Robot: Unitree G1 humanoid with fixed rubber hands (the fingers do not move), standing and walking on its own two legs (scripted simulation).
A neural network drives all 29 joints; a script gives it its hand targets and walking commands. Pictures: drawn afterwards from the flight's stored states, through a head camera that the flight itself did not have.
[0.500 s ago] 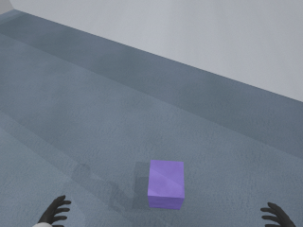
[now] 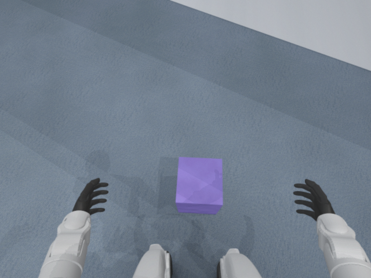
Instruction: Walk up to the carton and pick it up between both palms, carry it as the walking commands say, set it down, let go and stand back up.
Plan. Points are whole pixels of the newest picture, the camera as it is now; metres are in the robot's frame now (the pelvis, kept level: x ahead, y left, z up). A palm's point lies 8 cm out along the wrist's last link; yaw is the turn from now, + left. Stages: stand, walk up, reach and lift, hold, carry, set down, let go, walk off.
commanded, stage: reach and lift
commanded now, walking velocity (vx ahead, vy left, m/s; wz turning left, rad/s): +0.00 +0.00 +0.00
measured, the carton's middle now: (198, 187) +0.45 -0.03 -0.59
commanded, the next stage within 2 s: none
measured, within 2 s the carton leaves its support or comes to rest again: neither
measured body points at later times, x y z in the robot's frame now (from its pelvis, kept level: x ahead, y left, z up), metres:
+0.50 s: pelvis -0.05 +0.00 -0.05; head +0.20 +0.01 +0.33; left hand +0.41 +0.20 -0.15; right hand +0.39 -0.24 -0.14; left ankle +0.05 +0.13 -0.69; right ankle +0.00 -0.14 -0.69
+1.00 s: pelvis -0.04 +0.00 -0.08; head +0.27 +0.00 +0.24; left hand +0.48 +0.16 -0.21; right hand +0.45 -0.22 -0.20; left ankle +0.05 +0.13 -0.69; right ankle +0.00 -0.14 -0.69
